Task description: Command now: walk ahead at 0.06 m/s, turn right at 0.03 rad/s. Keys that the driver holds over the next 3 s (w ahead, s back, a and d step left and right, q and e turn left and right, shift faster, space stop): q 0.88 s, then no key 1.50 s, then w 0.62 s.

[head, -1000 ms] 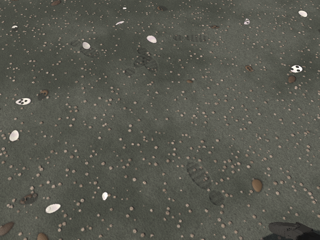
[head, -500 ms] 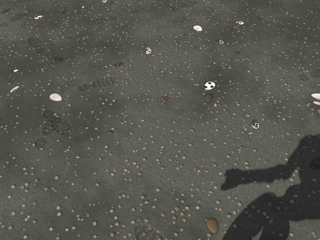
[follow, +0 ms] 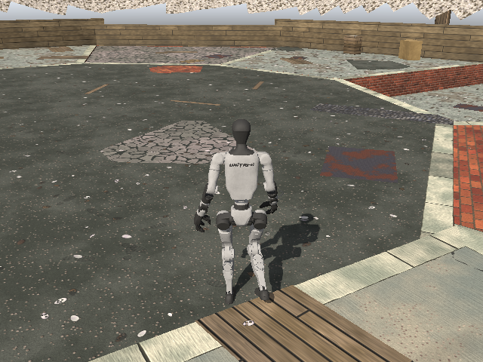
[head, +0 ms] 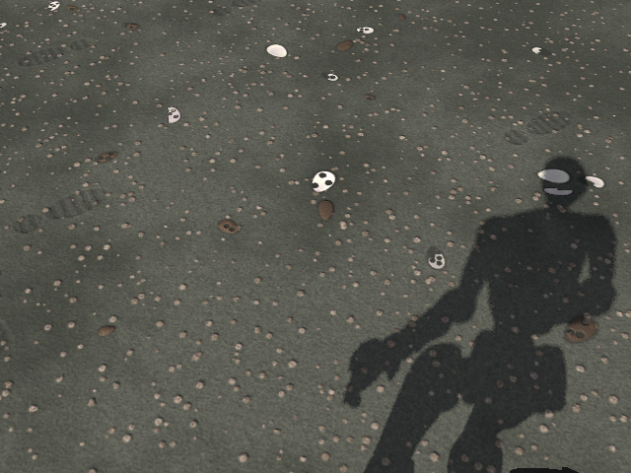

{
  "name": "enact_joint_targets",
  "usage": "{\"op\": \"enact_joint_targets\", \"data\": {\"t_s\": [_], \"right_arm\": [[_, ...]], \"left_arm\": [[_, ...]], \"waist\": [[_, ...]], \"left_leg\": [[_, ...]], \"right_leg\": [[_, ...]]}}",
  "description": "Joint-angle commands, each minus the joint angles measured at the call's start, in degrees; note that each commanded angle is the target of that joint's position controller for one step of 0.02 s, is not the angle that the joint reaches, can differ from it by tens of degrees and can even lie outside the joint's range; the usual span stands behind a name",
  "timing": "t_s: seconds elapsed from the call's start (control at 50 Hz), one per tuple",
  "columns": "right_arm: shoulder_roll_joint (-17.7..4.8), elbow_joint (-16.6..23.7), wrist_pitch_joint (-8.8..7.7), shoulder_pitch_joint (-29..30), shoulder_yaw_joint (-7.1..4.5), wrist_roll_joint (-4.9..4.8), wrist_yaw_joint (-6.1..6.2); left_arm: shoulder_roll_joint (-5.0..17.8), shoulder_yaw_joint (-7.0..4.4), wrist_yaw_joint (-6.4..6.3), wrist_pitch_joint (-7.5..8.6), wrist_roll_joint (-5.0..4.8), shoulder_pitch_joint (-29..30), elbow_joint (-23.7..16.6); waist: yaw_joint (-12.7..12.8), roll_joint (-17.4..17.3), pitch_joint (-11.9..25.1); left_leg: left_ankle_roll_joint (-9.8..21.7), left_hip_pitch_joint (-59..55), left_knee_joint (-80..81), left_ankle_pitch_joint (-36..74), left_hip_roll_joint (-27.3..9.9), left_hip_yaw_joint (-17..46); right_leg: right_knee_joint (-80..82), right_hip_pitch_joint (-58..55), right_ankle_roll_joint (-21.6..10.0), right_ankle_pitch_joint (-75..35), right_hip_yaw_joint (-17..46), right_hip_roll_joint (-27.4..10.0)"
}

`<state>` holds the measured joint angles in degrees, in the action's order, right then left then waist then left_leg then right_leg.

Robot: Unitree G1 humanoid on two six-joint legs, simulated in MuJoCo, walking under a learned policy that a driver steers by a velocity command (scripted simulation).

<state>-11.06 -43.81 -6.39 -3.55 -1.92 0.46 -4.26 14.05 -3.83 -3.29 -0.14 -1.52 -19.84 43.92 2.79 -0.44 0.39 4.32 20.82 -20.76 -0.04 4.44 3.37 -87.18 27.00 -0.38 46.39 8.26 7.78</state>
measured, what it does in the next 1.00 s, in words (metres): steps on the spot, turning left: right foot, then left foot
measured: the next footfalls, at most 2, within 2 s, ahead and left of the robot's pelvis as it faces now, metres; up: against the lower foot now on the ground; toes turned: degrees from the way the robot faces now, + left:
right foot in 0.38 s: +0.13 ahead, -0.14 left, +0.00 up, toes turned +17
left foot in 0.84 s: +0.04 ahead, +0.10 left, +0.00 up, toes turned +29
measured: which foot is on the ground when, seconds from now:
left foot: down 0.00-0.38, up 0.40-0.82, down 0.84-1.00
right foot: up 0.00-0.36, down 0.38-0.84, up 0.86-1.00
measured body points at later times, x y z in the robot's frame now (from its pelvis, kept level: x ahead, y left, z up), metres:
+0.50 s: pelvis +0.05 -0.04 +0.00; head +0.07 -0.07 +0.45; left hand +0.13 +0.25 -0.08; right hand +0.24 -0.30 -0.11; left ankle +0.03 +0.10 -0.66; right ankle +0.09 -0.15 -0.74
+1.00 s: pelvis +0.05 +0.00 +0.00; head +0.06 +0.04 +0.45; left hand +0.02 +0.32 -0.11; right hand +0.33 -0.14 -0.08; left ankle +0.00 +0.08 -0.74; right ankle +0.13 -0.13 -0.65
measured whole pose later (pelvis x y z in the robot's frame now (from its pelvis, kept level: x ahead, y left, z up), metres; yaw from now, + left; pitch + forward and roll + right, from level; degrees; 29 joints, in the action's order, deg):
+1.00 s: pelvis +0.05 +0.00 +0.00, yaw +32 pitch +3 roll -1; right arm -15.3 -36.0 2.4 -10.2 -3.0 0.2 0.8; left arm 17.3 -4.6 -3.2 -1.2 1.3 -11.1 39.2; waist 0.9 2.2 0.0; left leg 3.1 18.3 -30.5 -15.4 2.8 2.5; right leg -68.1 36.5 5.4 21.6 1.1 -2.1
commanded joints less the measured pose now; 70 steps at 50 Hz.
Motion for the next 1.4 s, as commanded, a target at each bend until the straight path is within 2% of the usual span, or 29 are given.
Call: {"op": "enact_joint_targets", "data": {"t_s": [0.02,0.06,0.08,0.16,0.2,0.32,0.36,0.38,0.4,0.42,0.44,0.48,0.54,0.66,0.78,0.82,0.84,0.86,0.88,0.92,0.94,1.0,1.08,1.18,1.22,1.24,1.26,1.28,1.4], "right_arm": [[-6.2,-0.3,1.85,-6.6,-1.31,-0.17,-0.16],[-11.1,2.2,3.01,2.8,-2.21,1.97,2.77],[-9.7,3.3,3.71,2.7,-1.9,1.31,3.4],[-11.9,2.6,5.28,-7.6,-2.6,-0.28,5.83],[-11.3,2.6,7.32,-9.6,-3.14,-1.9,7.16],[-11.7,6.5,9.54,-8.6,-4.09,-0.73,7.35],[-10.5,7.4,9.63,-8.9,-3.63,-1.17,7.42],[-8.3,7.5,9.58,-10.6,-3.01,-0.75,7.23],[-5.7,9.8,9.05,-11.0,-2.48,-1.19,7.13],[-11.2,11.4,7.93,-8.1,-4.21,-0.55,7.25],[-14.7,10.6,7.91,-9.4,-5.42,-0.26,6.97],[-14.4,7.8,9.45,-12.3,-5.83,-0.34,7.16],[-11.6,9.0,10.32,-11.4,-4.97,-1.13,6.46],[-8.4,13.8,9.65,-2.8,-2.66,-0.87,4.82],[-8.9,14.0,9.39,-3.9,-3.16,-1.5,3.24],[-9.9,11.8,9.35,-8.8,-4.12,-1.67,3.72],[-15.0,11.7,9.16,-12.3,-5.74,-2.03,4.38],[-21.9,12.9,8.8,-12.8,-6.8,-0.63,4.5],[-18.8,12.7,7.85,-15.5,-6.1,1.52,4.03],[-14.9,11.8,7.37,-9.1,-4.52,0.35,4.78],[-13.0,12.1,7.78,-5.7,-3.74,-0.99,5.22],[-11.3,11.6,8.04,-2.8,-2.79,0.0,5.77],[-11.0,9.8,7.95,-4.6,-2.51,0.26,6.21],[-9.0,8.4,7.48,-5.4,-1.51,0.42,4.82],[-6.4,6.8,6.62,-8.6,-0.7,0.82,4.33],[-6.5,6.4,5.78,-12.0,-0.77,1.6,3.89],[-6.4,5.7,5.38,-14.2,-0.88,1.07,3.73],[-8.6,5.3,5.54,-10.8,-1.38,0.6,3.82],[-5.9,5.5,7.17,-9.4,-1.74,0.13,4.25]], "left_arm": [[4.8,-0.17,0.17,-0.26,1.56,-5.3,-2.7],[6.2,-0.08,-1.24,-0.85,0.12,-2.4,-6.5],[11.1,-1.62,-1.7,-0.91,1.16,0.8,-5.1],[3.2,-0.68,-2.96,0.6,2.62,7.0,-8.1],[0.4,0.17,-2.92,-0.02,2.12,9.2,-8.7],[3.7,-1.42,0.35,1.22,0.72,10.7,-8.2],[5.0,-2.24,0.85,1.73,0.85,8.0,-7.0],[7.3,-2.93,0.78,1.93,1.8,4.9,-6.8],[13.0,-3.99,0.85,1.63,4.56,3.7,-7.1],[11.5,-4.02,1.26,1.81,5.63,4.2,-7.0],[9.2,-3.1,1.24,1.96,4.39,8.3,-8.0],[5.6,-1.83,1.23,1.66,2.51,13.2,-8.9],[5.8,-1.31,1.04,1.09,2.61,12.6,-8.5],[10.3,-2.51,-0.65,-0.11,2.63,7.6,-7.8],[12.5,-3.37,0.46,-0.2,0.94,7.7,-7.7],[10.3,-2.76,0.58,-0.34,0.86,4.8,-6.4],[7.1,-1.82,1.04,-0.1,2.54,3.9,-7.2],[3.6,-0.16,1.22,0.7,4.47,8.7,-12.3],[8.3,-1.42,0.87,1.41,2.79,14.6,-12.8],[9.4,-2.24,-0.21,0.51,2.36,13.6,-10.9],[9.7,-2.43,-0.68,-0.17,2.91,11.8,-9.6],[6.9,-1.68,0.19,-0.5,2.85,7.8,-8.0],[3.7,-0.06,1.13,-0.2,2.54,11.7,-9.2],[5.1,-0.58,2.35,0.33,1.97,12.1,-9.2],[5.6,-0.58,2.74,0.9,3.31,9.6,-8.7],[9.0,-1.32,2.57,1.06,3.46,8.5,-9.1],[8.7,-1.62,2.74,1.05,2.94,10.2,-8.0],[6.1,-1.31,3.12,1.2,2.49,10.9,-8.8],[4.0,-0.55,3.26,1.95,2.41,10.7,-8.9]], "waist": [[-1.5,2.5,14.3],[3.4,-6.1,12.3],[1.3,-1.1,8.0],[-2.0,-5.0,9.9],[-3.1,-6.7,8.9],[-3.4,-13.9,4.3],[-1.4,-11.4,3.7],[-0.9,-6.7,6.4],[-2.2,11.5,7.1],[-1.3,14.3,6.2],[-3.2,12.2,4.3],[-4.5,9.8,2.8],[-4.3,10.1,0.9],[-0.6,11.1,2.6],[-1.4,11.2,3.4],[-3.2,7.3,5.0],[-3.7,-4.2,7.3],[-3.6,-20.6,7.8],[-9.3,-12.5,11.4],[-5.0,-6.5,5.7],[-3.3,-5.7,4.7],[-0.7,-5.8,5.9],[-2.5,-6.6,5.2],[-2.6,-7.2,1.5],[-1.9,-3.7,3.0],[-4.1,1.5,5.1],[-6.1,7.1,6.2],[-2.9,5.9,4.0],[-2.8,3.1,2.7]], "left_leg": [[11.8,-28.6,-6.6,38.6,-23.4,24.0],[19.0,-14.5,-3.8,28.4,-27.7,34.9],[15.9,-6.3,-1.5,20.0,-21.1,26.7],[11.5,-8.9,-3.3,24.8,-13.4,21.6],[6.9,-9.7,-1.3,4.5,-8.1,17.8],[5.6,-3.7,3.3,-20.0,-9.0,26.4],[3.3,1.0,0.3,-21.6,-7.2,27.0],[0.7,7.9,-7.3,-27.2,-4.8,24.0],[-3.1,18.8,-23.6,-34.3,4.5,12.2],[-6.0,22.3,-36.4,-37.0,3.2,10.5],[-7.1,22.7,-44.1,-32.6,1.4,9.6],[-8.6,21.8,-51.3,-24.8,1.2,7.0],[-10.6,19.3,-55.6,-18.5,0.2,2.5],[-11.3,16.3,-36.5,-17.3,-5.1,-1.7],[-5.3,2.8,-17.4,-19.1,-3.5,-7.2],[-2.3,-10.5,-5.4,-10.4,-1.2,-7.2],[1.1,-23.2,-3.2,4.7,-10.8,7.1],[13.5,-28.3,-3.7,22.0,-26.5,29.7],[19.1,-26.2,-0.7,16.9,-27.9,31.5],[12.5,-20.1,-1.9,11.9,-21.3,20.0],[10.0,-16.3,-1.9,11.8,-18.8,16.3],[8.1,-9.1,-1.6,13.8,-14.4,9.7],[7.6,-7.0,-1.0,4.7,-13.4,8.9],[7.7,-2.3,-1.5,-6.1,-13.9,12.8],[3.1,-0.8,-3.7,-8.2,-10.7,11.9],[0.0,1.3,-6.0,-14.0,-7.3,9.4],[-1.9,-0.1,-4.9,-15.2,-5.1,6.2],[-3.2,-1.0,-6.4,-16.0,-4.4,5.1],[-2.6,-4.0,-7.8,-9.1,-4.8,5.1]], "right_leg": [[-12.6,21.3,3.7,-5.4,-0.9,-8.8],[-10.2,17.4,6.0,-15.8,3.5,-12.0],[-0.6,13.8,5.9,-20.8,2.4,-12.0],[8.3,13.7,7.9,-23.7,-1.4,-7.5],[28.6,10.9,7.8,-27.5,-2.7,-6.3],[53.5,-5.2,5.2,-30.0,-2.2,-4.2],[64.3,-16.3,2.8,-35.8,-2.9,-6.8],[65.5,-26.1,0.1,-37.1,1.7,-14.6],[67.8,-29.6,-8.3,-45.4,18.2,-28.6],[69.5,-23.5,-14.4,-45.9,25.2,-33.2],[69.0,-20.8,-14.0,-44.9,19.5,-30.8],[67.7,-17.5,-9.0,-42.1,8.5,-22.8],[68.3,-12.6,-9.5,-46.0,0.4,-19.6],[68.2,-17.6,-11.5,-42.2,-1.4,-23.4],[62.8,-15.4,-9.4,-43.8,-3.6,-26.0],[53.8,-9.5,-4.4,-42.7,-7.8,-23.9],[37.8,2.7,1.4,-29.9,-13.9,-19.2],[22.0,21.8,5.7,-5.9,-13.7,-10.4],[14.5,23.5,5.8,-6.4,-4.5,-9.4],[13.3,23.8,5.2,-16.8,-3.7,-11.1],[15.7,21.2,5.6,-21.7,-3.5,-11.8],[20.0,10.8,6.2,-31.0,-6.0,-10.6],[36.4,3.4,5.7,-34.2,-5.9,-11.0],[52.2,-8.3,3.0,-32.2,-7.0,-9.2],[60.5,-19.0,1.7,-47.9,-4.0,-12.2],[58.2,-24.2,-0.1,-58.7,-1.2,-16.3],[55.5,-22.3,-2.2,-53.4,-1.7,-15.2],[56.5,-19.4,-2.2,-48.9,-2.1,-13.4],[56.5,-17.0,-1.0,-46.7,-3.7,-12.0]]}}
